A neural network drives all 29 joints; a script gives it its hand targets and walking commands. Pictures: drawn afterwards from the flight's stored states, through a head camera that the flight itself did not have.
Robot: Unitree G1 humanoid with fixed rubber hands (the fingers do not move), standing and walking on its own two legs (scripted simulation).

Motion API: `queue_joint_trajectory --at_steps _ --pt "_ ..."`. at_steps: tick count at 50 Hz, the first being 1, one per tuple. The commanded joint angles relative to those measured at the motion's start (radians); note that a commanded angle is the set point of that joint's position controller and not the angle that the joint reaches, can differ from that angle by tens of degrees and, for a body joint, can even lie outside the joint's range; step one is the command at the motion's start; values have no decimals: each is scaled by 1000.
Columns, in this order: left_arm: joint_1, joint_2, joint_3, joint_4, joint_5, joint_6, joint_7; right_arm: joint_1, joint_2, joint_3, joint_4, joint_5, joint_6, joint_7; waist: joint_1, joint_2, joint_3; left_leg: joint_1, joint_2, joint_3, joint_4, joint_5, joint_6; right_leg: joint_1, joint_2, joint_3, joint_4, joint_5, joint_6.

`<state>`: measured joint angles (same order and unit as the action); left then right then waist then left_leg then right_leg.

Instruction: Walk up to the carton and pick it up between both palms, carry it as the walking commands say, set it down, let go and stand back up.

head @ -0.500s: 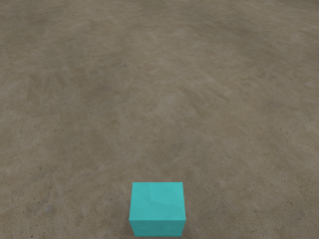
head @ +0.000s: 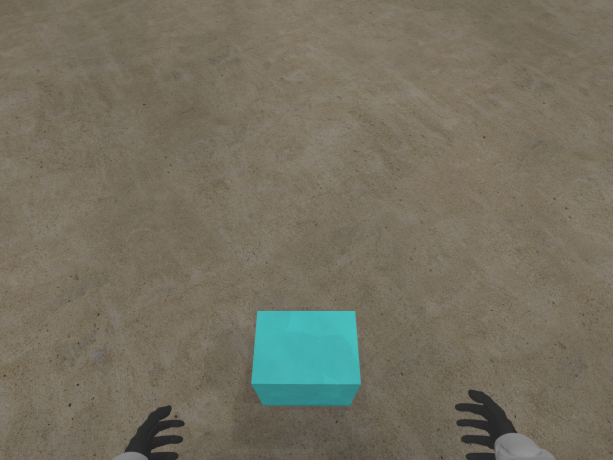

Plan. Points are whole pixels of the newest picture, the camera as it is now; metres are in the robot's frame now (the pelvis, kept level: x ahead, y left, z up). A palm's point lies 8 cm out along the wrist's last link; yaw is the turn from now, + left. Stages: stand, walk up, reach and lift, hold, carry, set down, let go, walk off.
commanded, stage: reach and lift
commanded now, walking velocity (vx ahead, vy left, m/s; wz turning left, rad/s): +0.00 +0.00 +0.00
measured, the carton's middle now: (306, 361) +0.42 +0.02 -0.61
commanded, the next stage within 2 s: none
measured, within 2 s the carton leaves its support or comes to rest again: neither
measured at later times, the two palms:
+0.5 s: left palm (157, 397) +0.24 +0.24 -0.14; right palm (459, 395) +0.24 -0.21 -0.15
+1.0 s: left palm (180, 315) +0.39 +0.25 -0.19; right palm (425, 312) +0.39 -0.20 -0.19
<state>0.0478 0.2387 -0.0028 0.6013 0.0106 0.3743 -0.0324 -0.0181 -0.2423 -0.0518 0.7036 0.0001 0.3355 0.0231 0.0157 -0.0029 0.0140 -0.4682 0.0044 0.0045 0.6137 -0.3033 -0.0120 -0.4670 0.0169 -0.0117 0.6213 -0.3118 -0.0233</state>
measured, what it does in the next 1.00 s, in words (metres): lowers itself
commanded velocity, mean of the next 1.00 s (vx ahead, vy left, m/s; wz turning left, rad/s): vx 0.00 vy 0.00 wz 0.00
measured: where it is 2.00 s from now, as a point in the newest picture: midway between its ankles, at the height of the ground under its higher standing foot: outside the picture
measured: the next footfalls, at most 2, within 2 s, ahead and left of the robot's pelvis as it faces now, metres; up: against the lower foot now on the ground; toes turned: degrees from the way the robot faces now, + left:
none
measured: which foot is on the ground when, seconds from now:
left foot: down 0.00-1.00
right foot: down 0.00-1.00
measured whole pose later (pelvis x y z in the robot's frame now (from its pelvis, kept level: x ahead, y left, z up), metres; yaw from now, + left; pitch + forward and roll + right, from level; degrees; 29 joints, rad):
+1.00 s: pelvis -0.04 +0.01 -0.07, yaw +0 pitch +44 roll -1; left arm -0.80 0.32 0.18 0.80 0.01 0.11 -0.04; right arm -0.74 -0.23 -0.25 0.69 0.00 0.11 -0.01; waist 0.02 0.00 -0.12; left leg -1.40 0.00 0.01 0.91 -0.29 0.00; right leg -1.39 0.01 -0.01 0.90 -0.29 0.00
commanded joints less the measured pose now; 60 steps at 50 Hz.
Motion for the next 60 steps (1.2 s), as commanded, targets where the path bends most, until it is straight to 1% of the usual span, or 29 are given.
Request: queue_joint_trajectory --at_steps 1,3,4,5,6,7,8,9,11,13,14,17,19,23,25,28,31,33,34,35,39,42,47,49,51,54,55,56,60 --pt "23 53 101 -97 2 -124 -16 98 -49 -63 -150 4 -115 31 -7 2 -338 -41 -31 -20 120 473 13 148 -21 80 127 669 17" --pt "30 60 119 -70 5 -170 -12 91 -65 -68 -151 1 -170 34 -5 -6 -393 -70 -29 -36 149 540 2 99 -15 69 166 720 20" --pt "5 59 122 -57 -3 -197 -14 80 -57 -70 -161 4 -198 29 -20 -7 -428 -81 -29 -34 161 519 0 80 -17 68 178 718 22" --pt "-8 75 147 -47 9 -211 -13 49 -62 -67 -182 8 -213 23 -7 -14 -452 -121 -32 -31 177 502 -4 73 -19 68 194 716 28" --pt "-19 80 147 -45 0 -224 -13 47 -69 -70 -187 12 -224 14 -23 -23 -468 -157 -35 -29 185 441 -5 76 -20 69 206 696 29" --pt "-38 84 145 -30 -3 -233 -17 35 -50 -58 -184 24 -228 8 -14 -44 -472 -191 -36 -24 188 398 0 60 -19 66 209 661 34" --pt "-73 105 157 -31 1 -236 -13 10 -57 -64 -210 31 -233 1 -13 -38 -474 -209 -40 -11 197 350 -1 43 -17 63 210 606 37" --pt "-113 101 148 -47 -18 -238 -18 -24 -64 -76 -235 33 -234 -6 -31 -72 -492 -232 -38 -8 199 318 6 22 -15 65 206 575 33" --pt "-176 129 156 -60 -15 -236 -10 -67 -60 -93 -256 39 -231 -16 -24 -36 -491 -228 -38 3 212 305 4 -18 -14 59 203 489 31" --pt "-287 143 147 -90 -29 -230 -6 -120 -69 -121 -231 40 -219 -16 -50 -9 -476 -216 -28 -4 222 298 -2 -117 -8 48 200 398 30" --pt "-317 168 169 -106 -23 -224 -5 -147 -82 -123 -236 34 -208 -16 -34 8 -485 -205 -29 0 229 260 -5 -147 -7 40 207 323 29" --pt "-463 169 154 -74 -33 -188 -8 -273 -84 -140 -209 52 -175 -20 -47 23 -412 -223 -15 -4 219 74 -4 -252 -13 22 193 114 30" --pt "-504 179 171 -39 -35 -151 -8 -349 -96 -144 -175 61 -141 -22 -36 -6 -384 -263 -14 4 211 -33 -1 -284 -16 12 184 -10 36" --pt "-619 166 186 8 -41 -110 -12 -486 -116 -169 -134 56 -103 -19 -41 22 -385 -271 -16 7 224 -104 -12 -342 -17 -13 204 -104 38" --pt "-652 165 207 40 -33 -116 -7 -515 -120 -189 -90 51 -104 -28 -41 38 -400 -294 -21 8 233 -65 -19 -363 -19 -11 220 -70 42" --pt "-726 155 222 56 -34 -148 -10 -577 -107 -213 -84 46 -131 -37 -50 12 -482 -305 -23 3 262 27 -19 -365 -11 -8 240 18 51" --pt "-801 176 251 47 -26 -185 -6 -622 -101 -241 -48 48 -162 -41 -38 33 -564 -321 -30 2 293 147 -24 -386 -3 4 269 126 56" --pt "-825 183 252 51 -35 -216 -8 -638 -100 -247 -33 58 -190 -45 -48 27 -650 -318 -32 -3 317 226 -23 -381 2 7 287 211 59" --pt "-856 194 261 52 -36 -230 -9 -667 -87 -245 -31 77 -203 -44 -35 39 -675 -345 -35 1 333 267 -21 -380 1 17 299 260 61" --pt "-859 197 263 58 -41 -241 -9 -661 -84 -250 -13 77 -212 -43 -45 27 -720 -343 -37 -7 339 314 -19 -373 6 16 307 313 59" --pt "-927 249 315 85 -30 -269 -8 -732 -111 -273 -15 82 -235 -55 -47 13 -876 -427 -48 -3 365 400 -15 -309 10 44 346 470 62" --pt "-1016 251 316 71 -41 -290 -10 -810 -103 -276 -20 106 -248 -54 -40 37 -929 -430 -48 -18 379 480 -12 -349 13 56 367 534 58" --pt "-1086 250 336 139 -47 -289 -21 -896 -147 -309 -6 74 -251 -49 -53 16 -978 -471 -41 -28 395 523 -10 -426 22 46 378 547 57" --pt "-1140 256 348 159 -45 -293 -26 -952 -138 -291 -13 77 -253 -49 -32 17 -977 -517 -43 -26 406 524 -9 -431 16 58 389 562 56" --pt "-1167 271 357 164 -37 -294 -23 -965 -145 -302 27 62 -247 -42 -41 8 -991 -511 -36 -34 407 532 -10 -478 18 50 393 549 58" --pt "-1238 274 362 160 -30 -292 -26 -1031 -158 -326 36 51 -244 -36 -47 22 -1040 -498 -28 -26 407 540 -13 -504 22 33 386 540 60" --pt "-1268 296 380 158 -13 -293 -28 -1050 -152 -334 49 51 -239 -35 -30 39 -1062 -511 -24 -18 413 540 -12 -505 18 41 386 540 60" --pt "-1276 284 373 153 -24 -290 -32 -1068 -165 -342 39 44 -241 -33 -55 18 -1107 -498 -25 -21 421 547 -13 -499 20 29 384 547 63" --pt "-1326 280 387 170 3 -286 -32 -1136 -144 -346 66 36 -236 -21 -32 32 -1091 -517 -21 -15 419 539 -10 -569 22 17 383 502 66"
